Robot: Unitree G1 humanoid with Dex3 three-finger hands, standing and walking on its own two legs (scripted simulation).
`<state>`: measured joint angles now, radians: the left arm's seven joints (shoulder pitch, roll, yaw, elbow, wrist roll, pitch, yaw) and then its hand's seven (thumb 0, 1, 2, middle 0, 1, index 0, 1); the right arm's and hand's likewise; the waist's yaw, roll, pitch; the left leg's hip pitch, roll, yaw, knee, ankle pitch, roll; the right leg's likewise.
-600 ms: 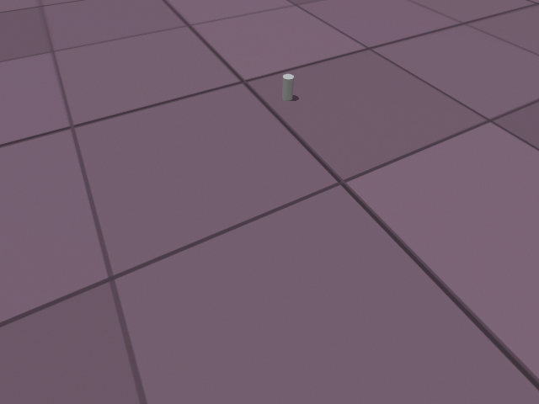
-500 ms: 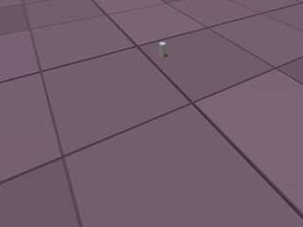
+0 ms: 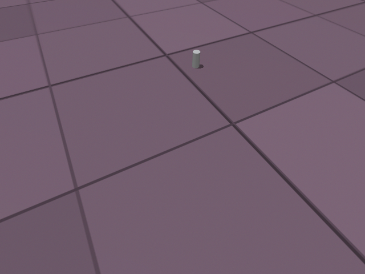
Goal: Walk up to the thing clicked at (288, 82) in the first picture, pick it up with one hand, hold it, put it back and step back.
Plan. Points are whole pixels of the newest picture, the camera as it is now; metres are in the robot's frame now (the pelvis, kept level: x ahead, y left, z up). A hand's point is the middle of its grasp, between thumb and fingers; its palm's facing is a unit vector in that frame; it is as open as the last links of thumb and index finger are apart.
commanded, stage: stand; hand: left
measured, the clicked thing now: (196, 59) +2.14 -0.12 -0.70
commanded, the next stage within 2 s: walk up in 0.52 s
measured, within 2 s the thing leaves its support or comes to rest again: neither
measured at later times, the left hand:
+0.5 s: hand out of the picture +0.08 +0.25 -0.16, palm faces -0.02 -0.94 -0.34, open 7.4 cm
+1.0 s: hand (118, 246) +0.22 +0.18 -0.13, palm faces -0.04 -0.90 -0.43, open 7.4 cm
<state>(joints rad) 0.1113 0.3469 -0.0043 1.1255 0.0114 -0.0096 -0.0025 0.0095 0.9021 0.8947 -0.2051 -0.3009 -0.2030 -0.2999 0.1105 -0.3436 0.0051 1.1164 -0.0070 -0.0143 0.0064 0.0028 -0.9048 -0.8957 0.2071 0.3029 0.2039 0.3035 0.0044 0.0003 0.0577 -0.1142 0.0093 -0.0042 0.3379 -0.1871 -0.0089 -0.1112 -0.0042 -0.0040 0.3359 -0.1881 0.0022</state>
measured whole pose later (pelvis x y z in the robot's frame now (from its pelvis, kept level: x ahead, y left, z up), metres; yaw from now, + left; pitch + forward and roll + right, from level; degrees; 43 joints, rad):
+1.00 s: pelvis +0.14 -0.11 -0.02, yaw -6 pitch -3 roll -1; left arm 0.26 0.42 0.08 0.98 0.02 -0.08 -0.07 0.01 0.90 0.89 -0.20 -0.30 -0.20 -0.30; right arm 0.21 -0.46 -0.09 1.04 -0.02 -0.03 0.07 0.01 -0.91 -0.90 0.20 0.30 0.20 0.30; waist 0.04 0.08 -0.01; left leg -0.37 0.05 0.00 1.12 -0.40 0.02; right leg -0.23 -0.02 -0.10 0.56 -0.28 -0.03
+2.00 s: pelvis +0.72 -0.22 -0.01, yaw -8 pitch -3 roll +0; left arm 0.33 0.39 0.04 0.93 0.00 -0.10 -0.05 0.01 0.90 0.89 -0.21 -0.30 -0.21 -0.30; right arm 0.22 -0.44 -0.06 0.90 -0.01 -0.05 0.08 0.00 -0.91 -0.90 0.21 0.30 0.20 0.30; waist 0.04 0.07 0.05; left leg -0.55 0.08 -0.04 1.00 -0.19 0.01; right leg -0.16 -0.01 -0.09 0.43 -0.22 -0.04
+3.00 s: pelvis +1.19 -0.26 -0.01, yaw -7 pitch -3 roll +0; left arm 0.30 0.38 0.04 0.89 0.01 -0.09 -0.04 0.01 0.90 0.89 -0.21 -0.30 -0.21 -0.30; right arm 0.27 -0.43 -0.06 0.88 -0.01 -0.03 0.08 0.00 -0.91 -0.90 0.21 0.30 0.20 0.30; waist 0.02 0.07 0.07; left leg -0.51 0.08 -0.06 0.91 -0.24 0.00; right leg -0.17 -0.01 -0.11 0.42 -0.20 -0.05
